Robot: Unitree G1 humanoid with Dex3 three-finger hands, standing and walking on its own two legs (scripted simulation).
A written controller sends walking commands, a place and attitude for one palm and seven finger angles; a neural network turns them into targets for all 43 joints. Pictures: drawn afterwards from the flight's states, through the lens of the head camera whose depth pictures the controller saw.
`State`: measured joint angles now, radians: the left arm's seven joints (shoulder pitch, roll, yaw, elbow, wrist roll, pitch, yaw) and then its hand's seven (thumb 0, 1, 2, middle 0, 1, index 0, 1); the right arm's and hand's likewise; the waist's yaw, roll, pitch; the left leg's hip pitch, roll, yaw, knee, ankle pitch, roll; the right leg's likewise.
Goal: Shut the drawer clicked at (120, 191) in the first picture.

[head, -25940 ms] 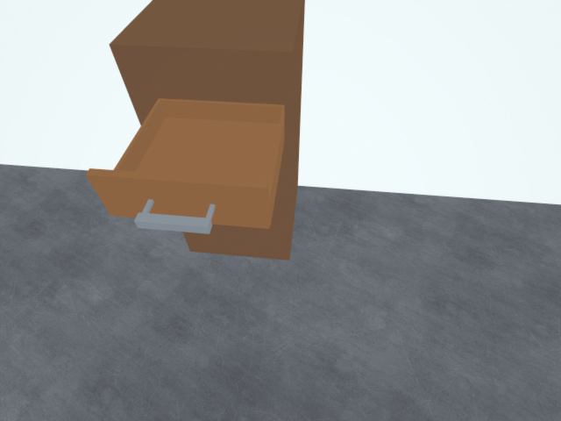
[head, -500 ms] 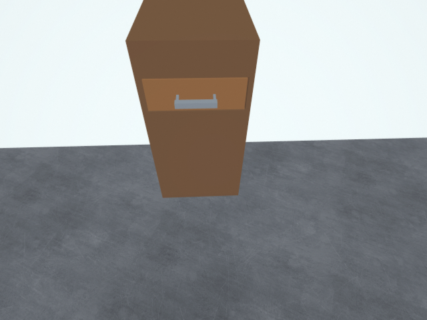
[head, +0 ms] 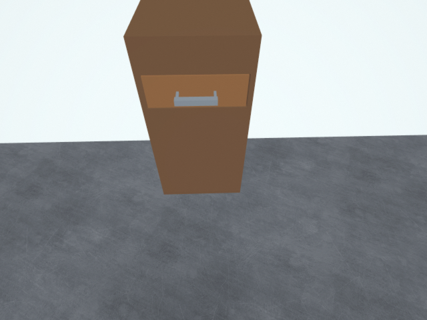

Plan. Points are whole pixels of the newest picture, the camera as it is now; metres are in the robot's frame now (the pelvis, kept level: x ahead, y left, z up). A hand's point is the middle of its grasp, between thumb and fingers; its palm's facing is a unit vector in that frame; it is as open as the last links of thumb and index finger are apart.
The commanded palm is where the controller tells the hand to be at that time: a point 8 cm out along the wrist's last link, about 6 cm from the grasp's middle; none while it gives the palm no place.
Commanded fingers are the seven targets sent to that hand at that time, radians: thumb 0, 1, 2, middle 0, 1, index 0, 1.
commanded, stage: look to check the result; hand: left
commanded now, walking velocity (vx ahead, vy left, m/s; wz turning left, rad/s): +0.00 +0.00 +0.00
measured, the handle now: (196, 97) +0.85 +0.11 -0.09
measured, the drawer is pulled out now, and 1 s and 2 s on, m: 0.00 0.00 0.00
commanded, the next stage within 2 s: stand and wait in 0.08 s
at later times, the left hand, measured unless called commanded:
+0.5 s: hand out of the picture +0.01 +0.16 -0.17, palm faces +0.04 -0.98 -0.21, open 7.4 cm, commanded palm none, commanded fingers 0.00 0.90 0.90 -0.20 -0.30 -0.20 -0.30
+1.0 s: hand out of the picture +0.02 +0.16 -0.17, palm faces +0.03 -0.98 -0.22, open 7.4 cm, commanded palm none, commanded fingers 0.00 0.90 0.90 -0.20 -0.30 -0.20 -0.30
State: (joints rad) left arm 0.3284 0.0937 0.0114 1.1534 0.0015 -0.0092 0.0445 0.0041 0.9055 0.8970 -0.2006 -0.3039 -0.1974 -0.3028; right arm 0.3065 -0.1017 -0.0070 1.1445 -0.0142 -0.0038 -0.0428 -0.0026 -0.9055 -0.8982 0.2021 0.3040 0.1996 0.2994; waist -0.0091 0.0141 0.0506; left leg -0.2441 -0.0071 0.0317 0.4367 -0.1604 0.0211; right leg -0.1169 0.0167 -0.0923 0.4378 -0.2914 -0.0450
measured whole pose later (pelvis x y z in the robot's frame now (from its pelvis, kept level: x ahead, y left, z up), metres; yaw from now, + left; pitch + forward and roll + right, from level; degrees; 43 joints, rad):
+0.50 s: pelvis +0.01 -0.01 +0.00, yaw +0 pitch -2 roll +0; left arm 0.28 0.14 0.02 1.14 0.00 -0.01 0.04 0.00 0.90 0.90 -0.20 -0.30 -0.20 -0.30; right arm 0.27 -0.15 -0.01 1.15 -0.01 0.00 -0.04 0.00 -0.91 -0.90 0.20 0.30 0.20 0.30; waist -0.01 0.02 0.06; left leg -0.20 0.01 0.03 0.42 -0.17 0.00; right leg -0.07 0.03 -0.09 0.40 -0.29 -0.06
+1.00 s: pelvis +0.02 -0.02 +0.00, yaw +0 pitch -2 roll +1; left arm 0.26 0.15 0.01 1.14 0.00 -0.01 0.04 0.00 0.90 0.90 -0.20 -0.30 -0.20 -0.30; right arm 0.24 -0.17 0.00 1.15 -0.01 0.00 -0.04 0.00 -0.90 -0.90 0.20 0.30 0.20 0.30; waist -0.01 0.01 0.06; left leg -0.18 0.02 0.03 0.40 -0.18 -0.01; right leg -0.05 0.04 -0.09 0.37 -0.29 -0.07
